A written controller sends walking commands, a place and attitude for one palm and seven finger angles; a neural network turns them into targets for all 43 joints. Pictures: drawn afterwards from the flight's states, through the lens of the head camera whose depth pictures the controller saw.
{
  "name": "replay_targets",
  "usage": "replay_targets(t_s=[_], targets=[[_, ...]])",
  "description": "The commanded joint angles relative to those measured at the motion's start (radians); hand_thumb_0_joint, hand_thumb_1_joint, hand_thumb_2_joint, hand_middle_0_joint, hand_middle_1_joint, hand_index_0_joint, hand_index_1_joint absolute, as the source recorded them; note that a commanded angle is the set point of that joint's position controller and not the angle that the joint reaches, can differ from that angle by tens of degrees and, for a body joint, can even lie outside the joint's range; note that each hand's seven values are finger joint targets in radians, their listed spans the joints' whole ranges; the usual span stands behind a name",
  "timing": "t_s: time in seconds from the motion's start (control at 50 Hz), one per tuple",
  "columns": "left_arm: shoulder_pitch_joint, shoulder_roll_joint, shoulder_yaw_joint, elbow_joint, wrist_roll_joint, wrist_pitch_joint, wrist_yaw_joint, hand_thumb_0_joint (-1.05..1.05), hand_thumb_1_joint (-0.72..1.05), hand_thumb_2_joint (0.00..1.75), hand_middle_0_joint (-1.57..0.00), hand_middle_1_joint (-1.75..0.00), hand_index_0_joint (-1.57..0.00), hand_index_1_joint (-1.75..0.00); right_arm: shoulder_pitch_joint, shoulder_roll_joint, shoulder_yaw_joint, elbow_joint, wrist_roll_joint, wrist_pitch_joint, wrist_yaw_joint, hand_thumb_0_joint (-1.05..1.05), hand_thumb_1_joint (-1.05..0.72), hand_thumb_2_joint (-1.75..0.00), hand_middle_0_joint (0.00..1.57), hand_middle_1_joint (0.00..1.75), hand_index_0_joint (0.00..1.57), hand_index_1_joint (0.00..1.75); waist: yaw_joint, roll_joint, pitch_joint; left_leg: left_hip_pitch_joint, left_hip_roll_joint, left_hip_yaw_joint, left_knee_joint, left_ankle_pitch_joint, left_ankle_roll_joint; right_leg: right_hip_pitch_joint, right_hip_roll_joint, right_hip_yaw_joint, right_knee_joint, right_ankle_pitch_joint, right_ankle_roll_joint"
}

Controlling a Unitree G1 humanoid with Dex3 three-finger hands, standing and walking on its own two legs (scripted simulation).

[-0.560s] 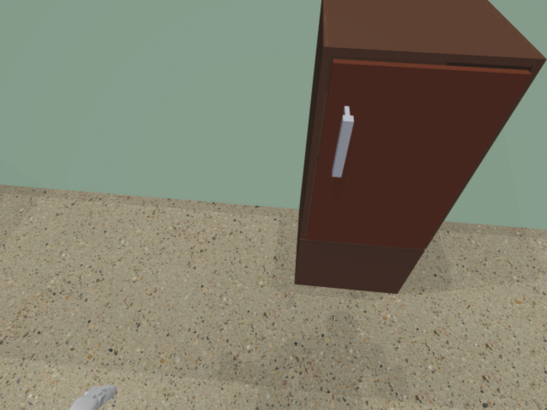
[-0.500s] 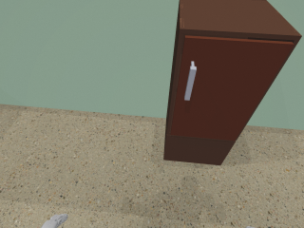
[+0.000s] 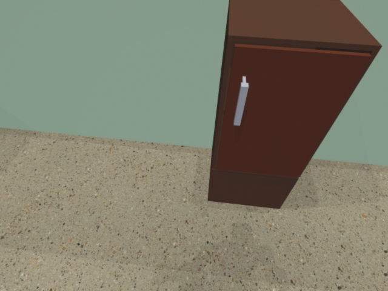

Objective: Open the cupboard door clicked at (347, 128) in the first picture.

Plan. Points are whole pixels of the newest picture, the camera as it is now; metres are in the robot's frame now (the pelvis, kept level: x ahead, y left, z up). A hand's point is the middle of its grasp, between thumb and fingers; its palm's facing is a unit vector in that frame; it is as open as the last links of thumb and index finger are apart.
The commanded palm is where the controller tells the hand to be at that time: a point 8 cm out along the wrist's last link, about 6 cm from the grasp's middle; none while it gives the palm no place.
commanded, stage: stand and wait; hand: left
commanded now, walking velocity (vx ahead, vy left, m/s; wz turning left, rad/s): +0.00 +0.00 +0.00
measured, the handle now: (240, 101) +0.68 -0.10 +0.00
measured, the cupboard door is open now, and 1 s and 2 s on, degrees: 0 0 0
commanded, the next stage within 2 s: look at it before walking up in 0.50 s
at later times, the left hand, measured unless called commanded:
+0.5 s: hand out of the picture +0.06 +0.22 -0.16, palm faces -0.03 -0.95 -0.30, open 7.4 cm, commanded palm none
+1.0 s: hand out of the picture +0.07 +0.23 -0.16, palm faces -0.03 -0.95 -0.31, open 7.4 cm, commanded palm none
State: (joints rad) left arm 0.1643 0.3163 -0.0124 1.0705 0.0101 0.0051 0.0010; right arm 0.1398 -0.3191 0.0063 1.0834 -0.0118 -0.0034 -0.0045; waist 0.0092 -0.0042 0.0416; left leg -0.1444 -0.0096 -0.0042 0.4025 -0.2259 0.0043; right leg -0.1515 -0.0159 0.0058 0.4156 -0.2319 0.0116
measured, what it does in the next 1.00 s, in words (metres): stands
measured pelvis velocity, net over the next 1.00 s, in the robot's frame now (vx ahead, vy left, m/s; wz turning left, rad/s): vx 0.00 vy -0.01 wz -0.01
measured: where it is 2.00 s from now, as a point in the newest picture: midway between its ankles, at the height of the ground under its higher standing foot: outside the picture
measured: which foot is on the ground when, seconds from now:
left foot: down 0.00-1.00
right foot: down 0.00-1.00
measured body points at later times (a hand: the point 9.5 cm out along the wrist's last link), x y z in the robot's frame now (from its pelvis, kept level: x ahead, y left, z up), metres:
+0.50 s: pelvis -0.01 -0.01 +0.00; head +0.00 -0.01 +0.45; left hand +0.06 +0.27 -0.14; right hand +0.05 -0.29 -0.14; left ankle +0.00 +0.12 -0.74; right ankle +0.00 -0.13 -0.74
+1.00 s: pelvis +0.00 -0.01 +0.00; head +0.01 -0.01 +0.45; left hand +0.07 +0.28 -0.13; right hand +0.07 -0.29 -0.14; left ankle +0.00 +0.12 -0.74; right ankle +0.00 -0.13 -0.74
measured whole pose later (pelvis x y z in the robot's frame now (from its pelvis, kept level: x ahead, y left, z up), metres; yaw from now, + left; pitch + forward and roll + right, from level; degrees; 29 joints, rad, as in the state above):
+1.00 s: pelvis +0.00 -0.01 +0.00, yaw +0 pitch -1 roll +0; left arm 0.14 0.31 -0.01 1.10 0.01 -0.01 0.00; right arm 0.13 -0.31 0.01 1.12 -0.01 -0.01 -0.01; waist 0.01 0.00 0.04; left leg -0.13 0.00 0.00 0.35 -0.20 -0.01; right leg -0.14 0.00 0.01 0.37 -0.21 0.00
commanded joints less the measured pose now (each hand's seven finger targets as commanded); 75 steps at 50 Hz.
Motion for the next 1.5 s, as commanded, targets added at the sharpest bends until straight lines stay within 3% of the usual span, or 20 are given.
replay_targets(t_s=[0.0, 0.48, 0.64, 1.18, 1.24, 1.3, 1.38, 1.4, 1.42, 1.44, 1.46, 1.48], targets=[[-0.048, 0.187, 0.043, -0.057, 0.0, -0.024, 0.015, 0.0, 0.9, 0.9, -0.2, -0.3, -0.2, -0.3, -0.052, -0.186, -0.039, -0.054, 0.001, -0.027, -0.011, 0.0, -0.9, -0.9, 0.2, 0.3, 0.2, 0.3, -0.009, -0.001, -0.065, 0.003, 0.116, -0.089, -0.085, 0.136, 0.021, 0.015, -0.1, 0.08, -0.073, 0.137, -0.032], [-0.042, 0.176, 0.044, -0.034, 0.003, -0.026, 0.015, 0.0, 0.9, 0.9, -0.2, -0.3, -0.2, -0.3, -0.026, -0.172, -0.039, -0.017, -0.001, -0.026, -0.01, 0.0, -0.9, -0.9, 0.2, 0.3, 0.2, 0.3, -0.007, 0.0, -0.028, -0.012, 0.116, -0.091, -0.111, 0.072, 0.011, -0.022, -0.096, 0.101, -0.111, 0.05, -0.033], [-0.036, 0.183, 0.047, -0.033, 0.002, -0.032, 0.015, 0.0, 0.9, 0.9, -0.2, -0.3, -0.2, -0.3, -0.025, -0.174, -0.04, -0.019, 0.001, -0.029, -0.011, 0.0, -0.9, -0.9, 0.2, 0.3, 0.2, 0.3, -0.009, -0.005, -0.073, 0.013, 0.12, -0.083, -0.094, 0.133, 0.011, 0.008, -0.104, 0.101, -0.104, 0.131, -0.038], [-0.051, 0.198, 0.05, -0.036, 0.003, -0.031, 0.014, 0.0, 0.9, 0.9, -0.2, -0.3, -0.2, -0.3, -0.045, -0.192, -0.042, -0.023, 0.001, -0.031, -0.015, 0.0, -0.9, -0.9, 0.2, 0.3, 0.2, 0.3, -0.009, 0.001, -0.07, 0.053, 0.132, -0.073, -0.103, 0.199, 0.009, 0.021, -0.1, 0.1, -0.097, 0.224, -0.037], [-0.006, 0.11, 0.045, -0.038, 0.002, -0.002, 0.018, 0.0, 0.9, 0.9, -0.2, -0.3, -0.2, -0.3, 0.017, -0.092, -0.032, -0.022, -0.001, -0.016, -0.022, 0.0, -0.9, -0.9, 0.2, 0.3, 0.2, 0.3, -0.014, 0.003, -0.08, 0.064, 0.141, -0.025, -0.039, 0.256, -0.007, -0.012, -0.093, 0.109, -0.027, 0.326, -0.031], [0.006, 0.115, 0.058, -0.071, 0.005, 0.017, 0.014, 0.0, 0.9, 0.9, -0.2, -0.3, -0.2, -0.3, 0.034, -0.107, -0.051, -0.053, -0.001, 0.001, -0.031, 0.0, -0.9, -0.9, 0.2, 0.3, 0.2, 0.3, -0.016, 0.009, -0.064, 0.064, 0.164, -0.002, 0.0, 0.245, -0.002, -0.078, -0.072, 0.119, 0.042, 0.343, -0.033], [0.016, 0.098, 0.073, -0.121, 0.009, 0.033, 0.002, 0.0, 0.9, 0.9, -0.2, -0.3, -0.2, -0.3, 0.03, -0.131, -0.076, -0.107, -0.004, 0.011, -0.037, 0.0, -0.9, -0.9, 0.2, 0.3, 0.2, 0.3, -0.015, 0.074, -0.05, 0.041, 0.237, -0.036, -0.01, 0.188, 0.043, -0.174, -0.011, 0.092, 0.189, 0.217, -0.021], [0.021, 0.085, 0.075, -0.133, 0.009, 0.037, -0.002, 0.0, 0.9, 0.9, -0.2, -0.3, -0.2, -0.3, 0.024, -0.14, -0.083, -0.117, -0.005, 0.009, -0.037, 0.0, -0.9, -0.9, 0.2, 0.3, 0.2, 0.3, -0.013, 0.128, -0.042, 0.04, 0.281, -0.055, -0.031, 0.209, 0.071, -0.212, 0.008, 0.066, 0.269, 0.089, -0.014], [0.023, 0.068, 0.078, -0.146, 0.01, 0.041, -0.005, 0.0, 0.9, 0.9, -0.2, -0.3, -0.2, -0.3, 0.025, -0.142, -0.088, -0.126, -0.005, 0.006, -0.035, 0.0, -0.9, -0.9, 0.2, 0.3, 0.2, 0.3, -0.011, 0.171, -0.038, 0.043, 0.335, -0.083, -0.054, 0.269, 0.115, -0.245, 0.023, 0.028, 0.365, -0.122, -0.004], [0.019, 0.054, 0.082, -0.159, 0.01, 0.046, -0.008, 0.0, 0.9, 0.9, -0.2, -0.3, -0.2, -0.3, 0.023, -0.14, -0.091, -0.135, -0.008, 0.005, -0.035, 0.0, -0.9, -0.9, 0.2, 0.3, 0.2, 0.3, -0.013, 0.205, -0.029, 0.03, 0.372, -0.091, -0.069, 0.321, 0.153, -0.261, 0.018, 0.011, 0.442, -0.25, 0.003], [0.024, 0.047, 0.087, -0.167, 0.009, 0.048, -0.011, 0.0, 0.9, 0.9, -0.2, -0.3, -0.2, -0.3, 0.01, -0.133, -0.093, -0.145, -0.01, 0.003, -0.036, 0.0, -0.9, -0.9, 0.2, 0.3, 0.2, 0.3, -0.007, 0.205, -0.029, 0.007, 0.389, -0.077, -0.058, 0.351, 0.166, -0.244, -0.006, 0.022, 0.46, -0.285, -0.001], [0.052, 0.041, 0.09, -0.171, 0.008, 0.048, -0.014, 0.0, 0.9, 0.9, -0.2, -0.3, -0.2, -0.3, -0.02, -0.13, -0.095, -0.159, -0.012, 0.003, -0.035, 0.0, -0.9, -0.9, 0.2, 0.3, 0.2, 0.3, 0.013, 0.191, -0.027, -0.015, 0.385, -0.037, -0.023, 0.363, 0.154, -0.211, -0.025, 0.02, 0.425, -0.278, -0.007]])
